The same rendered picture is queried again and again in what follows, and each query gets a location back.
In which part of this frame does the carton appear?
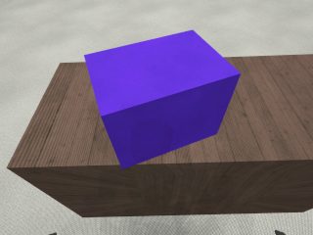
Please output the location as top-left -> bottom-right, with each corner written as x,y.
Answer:
84,30 -> 241,169

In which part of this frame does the pedestal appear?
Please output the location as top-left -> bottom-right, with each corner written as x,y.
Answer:
7,54 -> 313,217

